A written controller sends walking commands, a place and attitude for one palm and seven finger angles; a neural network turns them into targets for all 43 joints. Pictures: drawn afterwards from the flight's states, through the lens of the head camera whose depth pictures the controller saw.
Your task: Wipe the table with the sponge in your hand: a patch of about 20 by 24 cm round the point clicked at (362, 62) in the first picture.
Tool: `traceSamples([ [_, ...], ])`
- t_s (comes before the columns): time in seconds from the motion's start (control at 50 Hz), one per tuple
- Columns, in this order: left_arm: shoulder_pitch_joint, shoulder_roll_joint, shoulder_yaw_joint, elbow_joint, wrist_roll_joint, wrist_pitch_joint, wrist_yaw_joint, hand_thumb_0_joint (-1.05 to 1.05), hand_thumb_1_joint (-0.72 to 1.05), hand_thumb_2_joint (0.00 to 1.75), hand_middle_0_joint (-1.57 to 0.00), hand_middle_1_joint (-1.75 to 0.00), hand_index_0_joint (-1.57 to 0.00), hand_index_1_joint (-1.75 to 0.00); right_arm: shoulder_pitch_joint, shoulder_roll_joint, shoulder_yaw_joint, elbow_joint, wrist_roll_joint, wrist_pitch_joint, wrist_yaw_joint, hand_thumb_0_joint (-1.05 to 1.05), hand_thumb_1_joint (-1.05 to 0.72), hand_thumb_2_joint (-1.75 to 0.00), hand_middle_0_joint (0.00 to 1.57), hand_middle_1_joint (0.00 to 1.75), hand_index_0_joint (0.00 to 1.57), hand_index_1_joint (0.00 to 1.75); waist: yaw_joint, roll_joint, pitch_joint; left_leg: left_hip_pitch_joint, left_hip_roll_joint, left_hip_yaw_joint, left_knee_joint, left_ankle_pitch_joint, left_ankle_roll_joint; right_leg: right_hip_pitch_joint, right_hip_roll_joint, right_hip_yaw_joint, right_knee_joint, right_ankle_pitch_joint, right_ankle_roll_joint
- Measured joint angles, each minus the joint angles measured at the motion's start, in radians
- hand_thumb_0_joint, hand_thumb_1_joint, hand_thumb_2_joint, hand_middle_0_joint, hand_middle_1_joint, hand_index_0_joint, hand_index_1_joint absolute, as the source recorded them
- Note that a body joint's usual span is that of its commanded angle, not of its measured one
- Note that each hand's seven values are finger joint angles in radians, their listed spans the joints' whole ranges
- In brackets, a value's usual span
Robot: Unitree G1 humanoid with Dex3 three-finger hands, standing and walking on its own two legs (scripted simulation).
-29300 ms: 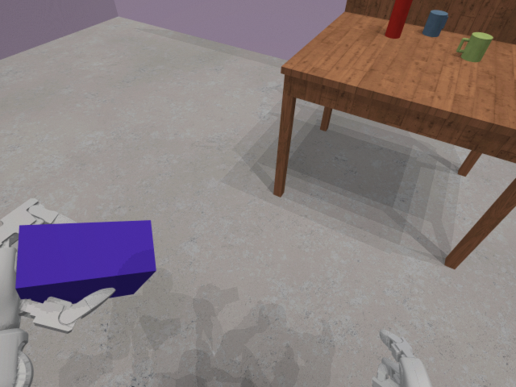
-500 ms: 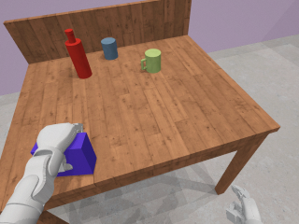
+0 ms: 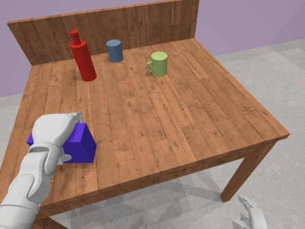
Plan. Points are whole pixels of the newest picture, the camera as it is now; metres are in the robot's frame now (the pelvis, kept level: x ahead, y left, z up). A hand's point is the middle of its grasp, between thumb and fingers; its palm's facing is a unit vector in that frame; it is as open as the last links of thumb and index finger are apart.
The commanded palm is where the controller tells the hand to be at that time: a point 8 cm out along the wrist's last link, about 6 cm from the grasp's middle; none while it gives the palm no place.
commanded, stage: move the sponge above the wiping area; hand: left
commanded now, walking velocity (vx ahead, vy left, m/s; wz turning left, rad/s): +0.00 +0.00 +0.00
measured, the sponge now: (68, 147) +0.29 +0.30 +0.03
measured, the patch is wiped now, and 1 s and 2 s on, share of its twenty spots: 0.00 0.00 0.10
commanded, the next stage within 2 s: lower the sponge onto the table in 0.32 s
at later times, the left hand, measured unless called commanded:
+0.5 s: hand (56, 133) +0.29 +0.31 +0.10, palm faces +0.12 +0.01 -0.99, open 9.6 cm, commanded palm +0.25 +0.30 +0.14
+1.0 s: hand (49, 134) +0.29 +0.33 +0.10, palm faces +0.08 +0.01 -1.00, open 9.6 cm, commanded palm +0.25 +0.31 +0.13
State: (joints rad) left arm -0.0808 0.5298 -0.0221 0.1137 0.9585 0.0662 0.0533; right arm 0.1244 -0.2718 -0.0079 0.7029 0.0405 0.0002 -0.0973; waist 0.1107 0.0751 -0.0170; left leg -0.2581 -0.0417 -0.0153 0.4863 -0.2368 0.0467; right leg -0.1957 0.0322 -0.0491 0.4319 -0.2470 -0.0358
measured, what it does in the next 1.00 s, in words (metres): stands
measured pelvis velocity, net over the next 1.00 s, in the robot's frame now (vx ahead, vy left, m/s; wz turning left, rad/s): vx -0.01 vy -0.01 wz -0.03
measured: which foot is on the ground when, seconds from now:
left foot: down 0.00-1.00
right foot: down 0.00-1.00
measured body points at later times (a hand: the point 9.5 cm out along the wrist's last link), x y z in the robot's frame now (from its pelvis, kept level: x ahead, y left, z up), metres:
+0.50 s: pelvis +0.00 -0.01 +0.00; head +0.00 -0.03 +0.45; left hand +0.28 +0.30 +0.16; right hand +0.22 -0.22 -0.09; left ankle +0.01 +0.09 -0.74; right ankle -0.01 -0.10 -0.74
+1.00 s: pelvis -0.01 -0.01 +0.00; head -0.01 -0.05 +0.45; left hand +0.28 +0.32 +0.15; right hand +0.19 -0.25 -0.11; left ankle +0.01 +0.09 -0.74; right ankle -0.01 -0.10 -0.74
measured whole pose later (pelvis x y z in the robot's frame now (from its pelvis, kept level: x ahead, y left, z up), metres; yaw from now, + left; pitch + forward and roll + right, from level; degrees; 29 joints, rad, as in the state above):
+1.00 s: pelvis -0.01 -0.01 +0.00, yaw -1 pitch +1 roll +0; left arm -0.14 0.54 0.05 0.28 0.91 0.29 0.14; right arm 0.09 -0.27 0.00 0.73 0.07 0.05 -0.06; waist 0.09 0.09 -0.03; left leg -0.25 -0.02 0.00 0.45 -0.21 0.03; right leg -0.21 0.05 -0.03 0.42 -0.23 -0.05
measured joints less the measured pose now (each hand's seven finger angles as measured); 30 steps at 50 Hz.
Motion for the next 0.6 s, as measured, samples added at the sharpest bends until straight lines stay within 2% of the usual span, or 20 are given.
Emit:
traceSamples([
  [0.04,-0.03,-0.001,0.014,0.028,-0.004,0.039,0.057,0.0,-0.45,1.06,-0.77,-1.33,-0.79,-1.34,-0.02,0.008,0.003,0.014,0.007,0.017,0.015,0.01,-0.91,-0.9,0.2,0.29,0.2,0.3,-0.001,0.005,-0.006,0.002,0.001,0.009,-0.006,0.001,0.0,-0.004,0.0,0.01,0.001,0.001,0.001],
  [0.1,-0.078,0.002,0.044,0.107,-0.052,0.174,0.086,0.0,-0.45,1.06,-0.76,-1.33,-0.78,-1.34,-0.049,0.019,0.018,0.023,0.024,0.049,0.031,0.01,-0.91,-0.9,0.2,0.29,0.2,0.3,-0.013,0.013,-0.016,0.007,0.001,0.021,-0.029,0.014,0.001,-0.009,-0.001,0.022,-0.008,0.011,0.005],
  [0.16,-0.095,0.015,0.044,0.172,-0.073,0.317,0.039,0.0,-0.45,1.06,-0.76,-1.33,-0.78,-1.34,-0.063,0.018,0.036,0.008,0.039,0.077,0.045,0.01,-0.91,-0.9,0.2,0.29,0.2,0.3,-0.031,0.022,-0.019,0.011,-0.002,0.023,-0.051,0.027,0.002,-0.01,-0.004,0.024,-0.019,0.018,0.006],
  [0.2,-0.083,0.015,0.02,0.179,-0.071,0.369,-0.019,0.0,-0.45,1.06,-0.76,-1.34,-0.78,-1.34,-0.061,0.009,0.04,-0.011,0.045,0.084,0.05,0.01,-0.91,-0.9,0.2,0.29,0.2,0.3,-0.039,0.029,-0.017,0.01,-0.006,0.015,-0.052,0.03,0.005,-0.007,-0.007,0.016,-0.023,0.019,0.007],
  [0.24,-0.053,0.004,-0.006,0.15,-0.07,0.363,-0.074,0.0,-0.45,1.06,-0.76,-1.34,-0.78,-1.34,-0.056,-0.001,0.04,-0.027,0.043,0.08,0.049,0.01,-0.91,-0.9,0.2,0.29,0.2,0.3,-0.04,0.033,-0.011,0.008,-0.009,0.006,-0.045,0.028,0.009,-0.003,-0.009,0.007,-0.023,0.016,0.008],
  [0.26,-0.034,-0.005,-0.019,0.127,-0.069,0.337,-0.095,0.0,-0.45,1.06,-0.76,-1.34,-0.78,-1.34,-0.052,-0.004,0.038,-0.032,0.04,0.074,0.047,0.01,-0.91,-0.9,0.2,0.29,0.2,0.3,-0.038,0.034,-0.009,0.007,-0.01,0.002,-0.04,0.025,0.01,0.0,-0.01,0.003,-0.021,0.014,0.009],
  [0.32,0.022,-0.034,-0.049,0.047,-0.06,0.211,-0.114,0.0,-0.45,1.06,-0.76,-1.34,-0.78,-1.35,-0.04,-0.004,0.031,-0.036,0.023,0.05,0.034,0.01,-0.91,-0.9,0.2,0.29,0.2,0.3,-0.021,0.023,-0.002,0.014,-0.011,-0.004,-0.027,0.015,0.01,0.011,-0.01,-0.003,-0.015,0.006,0.008],
  [0.38,0.046,-0.045,-0.06,-0.01,-0.018,0.099,-0.055,0.0,-0.45,1.06,-0.77,-1.34,-0.79,-1.35,-0.039,0.01,0.023,-0.027,0.006,0.029,0.021,0.01,-0.91,-0.9,0.2,0.29,0.2,0.3,-0.003,0.008,0.003,0.024,-0.006,0.0,-0.021,0.007,0.005,0.019,-0.006,0.001,-0.009,0.0,0.003],
  [0.42,0.034,-0.04,-0.049,-0.013,0.006,0.076,0.005,0.0,-0.45,1.06,-0.77,-1.34,-0.79,-1.35,-0.048,0.019,0.021,-0.015,0.001,0.026,0.02,0.01,-0.91,-0.9,0.2,0.29,0.2,0.3,0.007,0.003,0.005,0.03,-0.002,0.005,-0.023,0.007,0.0,0.022,-0.002,0.007,-0.009,0.002,-0.001],
  [0.46,0.0,-0.026,-0.028,0.011,0.006,0.108,0.06,0.0,-0.45,1.07,-0.77,-1.34,-0.79,-1.35,-0.063,0.024,0.022,-0.002,0.006,0.033,0.025,0.01,-0.91,-0.9,0.2,0.29,0.2,0.3,0.012,0.003,0.005,0.034,0.004,0.012,-0.029,0.01,-0.004,0.022,0.003,0.014,-0.013,0.007,-0.004],
  [0.52,-0.054,-0.008,0.019,0.073,-0.029,0.215,0.093,0.0,-0.45,1.07,-0.77,-1.34,-0.79,-1.35,-0.085,0.026,0.03,0.015,0.02,0.05,0.035,0.01,-0.91,-0.9,0.2,0.29,0.2,0.3,0.005,0.011,-0.004,0.038,0.007,0.017,-0.047,0.021,-0.008,0.021,0.006,0.02,-0.024,0.016,-0.006],
  [0.56,-0.073,0.006,0.039,0.109,-0.055,0.301,0.071,0.0,-0.45,1.07,-0.76,-1.34,-0.79,-1.35,-0.091,0.021,0.035,0.012,0.031,0.064,0.042,0.01,-0.91,-0.9,0.2,0.29,0.2,0.3,-0.006,0.019,-0.013,0.039,0.007,0.016,-0.058,0.028,-0.008,0.021,0.006,0.019,-0.031,0.021,-0.006],
  [0.6,-0.076,0.02,0.034,0.135,-0.071,0.369,0.016,0.0,-0.45,1.07,-0.76,-1.34,-0.78,-1.35,-0.09,0.01,0.04,0.001,0.041,0.077,0.046,0.01,-0.91,-0.9,0.2,0.29,0.2,0.3,-0.019,0.028,-0.019,0.037,0.004,0.01,-0.061,0.032,-0.007,0.021,0.004,0.013,-0.034,0.021,-0.005],
])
